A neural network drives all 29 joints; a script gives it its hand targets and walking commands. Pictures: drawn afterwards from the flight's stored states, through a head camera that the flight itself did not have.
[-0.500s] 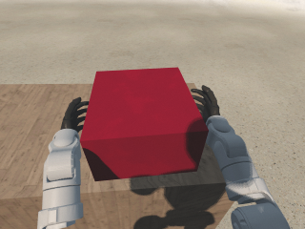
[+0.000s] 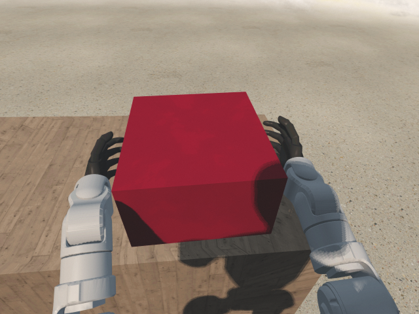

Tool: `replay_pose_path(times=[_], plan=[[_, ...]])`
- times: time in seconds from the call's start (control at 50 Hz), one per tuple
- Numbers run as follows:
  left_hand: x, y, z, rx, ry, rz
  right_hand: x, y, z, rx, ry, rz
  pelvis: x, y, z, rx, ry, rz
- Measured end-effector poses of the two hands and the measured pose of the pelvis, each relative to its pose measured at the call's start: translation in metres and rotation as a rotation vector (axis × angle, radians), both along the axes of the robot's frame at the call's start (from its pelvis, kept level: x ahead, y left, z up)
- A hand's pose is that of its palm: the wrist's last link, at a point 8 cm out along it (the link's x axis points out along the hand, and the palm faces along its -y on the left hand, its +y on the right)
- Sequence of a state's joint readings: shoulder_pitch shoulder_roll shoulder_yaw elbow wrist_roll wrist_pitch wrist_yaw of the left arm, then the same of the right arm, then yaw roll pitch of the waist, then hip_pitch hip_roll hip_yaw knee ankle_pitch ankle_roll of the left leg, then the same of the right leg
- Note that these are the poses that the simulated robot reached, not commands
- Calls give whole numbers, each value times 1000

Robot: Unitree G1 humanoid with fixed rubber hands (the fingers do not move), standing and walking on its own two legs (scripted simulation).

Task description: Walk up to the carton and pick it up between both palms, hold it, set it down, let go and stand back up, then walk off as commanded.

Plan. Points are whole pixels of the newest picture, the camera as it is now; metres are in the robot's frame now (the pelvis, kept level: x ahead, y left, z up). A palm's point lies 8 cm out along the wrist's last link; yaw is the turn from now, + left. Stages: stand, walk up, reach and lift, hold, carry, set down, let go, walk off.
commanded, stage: set down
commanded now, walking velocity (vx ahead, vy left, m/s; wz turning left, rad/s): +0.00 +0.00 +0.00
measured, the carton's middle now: (196, 159) +0.41 +0.01 +0.14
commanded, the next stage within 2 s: none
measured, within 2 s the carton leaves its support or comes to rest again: neither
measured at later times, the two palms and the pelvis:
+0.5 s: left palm (99, 184) +0.36 +0.20 +0.12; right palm (276, 175) +0.37 -0.15 +0.13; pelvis +0.01 +0.01 +0.00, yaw +1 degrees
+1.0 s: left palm (99, 186) +0.38 +0.21 +0.10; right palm (265, 167) +0.41 -0.14 +0.12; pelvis +0.02 +0.00 +0.00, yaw +1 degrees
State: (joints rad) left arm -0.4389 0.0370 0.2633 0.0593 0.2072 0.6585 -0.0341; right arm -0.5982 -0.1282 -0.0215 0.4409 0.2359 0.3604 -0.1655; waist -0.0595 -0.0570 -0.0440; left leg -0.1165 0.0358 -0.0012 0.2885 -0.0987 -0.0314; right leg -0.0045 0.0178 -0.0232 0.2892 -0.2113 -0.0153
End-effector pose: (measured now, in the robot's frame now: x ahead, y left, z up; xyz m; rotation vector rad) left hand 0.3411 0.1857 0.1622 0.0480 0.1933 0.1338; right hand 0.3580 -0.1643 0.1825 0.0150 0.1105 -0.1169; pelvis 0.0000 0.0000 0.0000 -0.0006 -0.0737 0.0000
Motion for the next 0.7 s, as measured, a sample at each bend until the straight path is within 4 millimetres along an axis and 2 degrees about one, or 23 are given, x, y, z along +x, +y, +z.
replay_pose_path(times=[0.14, 0.26, 0.32, 0.42, 0.52, 0.7], plan=[[-6, 9, 6, 13, -43, 20, 0, 9, -1, -4, -47, 16, 0, 0, 0, 6, -30, 13], [2, 17, 7, 30, -82, 12, 4, 16, -7, -27, -96, 12, -1, 1, 0, 12, -48, 27], [7, 18, -1, 44, -72, 1, 6, 17, -18, -42, -88, 6, 1, 2, 0, 13, -53, 30], [15, 16, -25, 39, -39, -20, 8, 15, -42, -54, -59, -9, 4, 3, 1, 12, -38, 27], [22, 11, -46, 21, -18, -28, 12, 10, -57, -68, -43, -20, 7, 5, 1, 6, -2, 9], [34, 10, -54, 8, -24, -6, 30, 10, -58, -69, -54, -2, 13, 6, 1, 1, 57, -12]])
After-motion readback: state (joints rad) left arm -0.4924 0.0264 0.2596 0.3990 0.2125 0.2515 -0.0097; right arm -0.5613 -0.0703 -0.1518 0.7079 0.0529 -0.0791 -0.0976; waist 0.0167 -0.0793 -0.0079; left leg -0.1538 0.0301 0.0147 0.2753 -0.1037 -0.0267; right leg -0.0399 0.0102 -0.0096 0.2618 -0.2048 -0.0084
